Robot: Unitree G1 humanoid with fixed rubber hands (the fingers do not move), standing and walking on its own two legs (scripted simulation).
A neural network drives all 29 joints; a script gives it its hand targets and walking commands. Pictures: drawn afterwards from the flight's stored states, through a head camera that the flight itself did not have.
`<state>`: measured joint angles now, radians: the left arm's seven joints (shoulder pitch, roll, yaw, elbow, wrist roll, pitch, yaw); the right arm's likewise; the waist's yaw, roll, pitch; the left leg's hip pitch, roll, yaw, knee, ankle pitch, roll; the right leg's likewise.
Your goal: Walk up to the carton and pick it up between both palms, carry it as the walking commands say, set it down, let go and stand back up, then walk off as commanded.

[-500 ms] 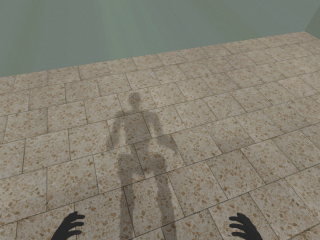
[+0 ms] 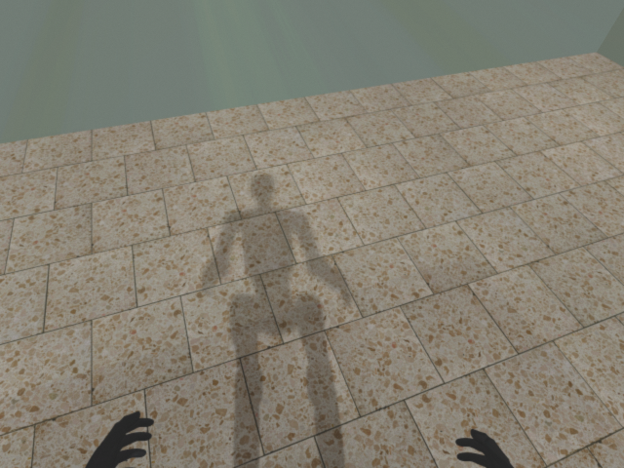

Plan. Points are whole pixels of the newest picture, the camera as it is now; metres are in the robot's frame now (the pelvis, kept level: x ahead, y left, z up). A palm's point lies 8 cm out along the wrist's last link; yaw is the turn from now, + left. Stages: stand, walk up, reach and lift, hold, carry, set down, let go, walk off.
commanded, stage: stand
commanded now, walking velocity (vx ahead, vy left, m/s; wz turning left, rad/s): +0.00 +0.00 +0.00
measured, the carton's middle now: out of the picture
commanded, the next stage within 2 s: walk up in 1.58 s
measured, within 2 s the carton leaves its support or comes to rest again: neither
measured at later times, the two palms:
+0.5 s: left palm out of the picture +0.15 +0.26 -0.08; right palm out of the picture +0.11 -0.26 -0.10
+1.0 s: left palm out of the picture +0.12 +0.26 -0.08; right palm out of the picture +0.09 -0.26 -0.10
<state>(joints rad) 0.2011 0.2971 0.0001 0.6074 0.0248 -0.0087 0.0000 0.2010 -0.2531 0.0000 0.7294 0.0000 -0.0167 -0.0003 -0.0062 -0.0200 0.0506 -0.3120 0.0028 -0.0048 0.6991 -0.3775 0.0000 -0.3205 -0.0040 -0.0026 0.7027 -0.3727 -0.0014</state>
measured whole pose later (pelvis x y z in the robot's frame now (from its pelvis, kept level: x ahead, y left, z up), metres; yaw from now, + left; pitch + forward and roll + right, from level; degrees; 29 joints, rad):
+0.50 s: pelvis +0.00 +0.00 +0.00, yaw +0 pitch -1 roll +0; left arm 0.20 0.30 0.00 0.61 0.02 -0.01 0.00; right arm 0.20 -0.27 0.00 0.75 0.00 -0.02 0.00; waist -0.01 -0.01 0.05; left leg -0.31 0.00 0.00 0.70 -0.37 0.00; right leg -0.32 0.00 0.00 0.70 -0.37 0.00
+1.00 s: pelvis -0.02 +0.00 +0.00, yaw +0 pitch -2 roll +0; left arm 0.20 0.31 0.00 0.64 0.02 -0.01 0.00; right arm 0.20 -0.27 0.00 0.79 0.00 -0.02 0.00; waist -0.01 -0.01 0.05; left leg -0.31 0.00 0.00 0.70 -0.35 0.00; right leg -0.32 0.00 0.00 0.70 -0.35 0.00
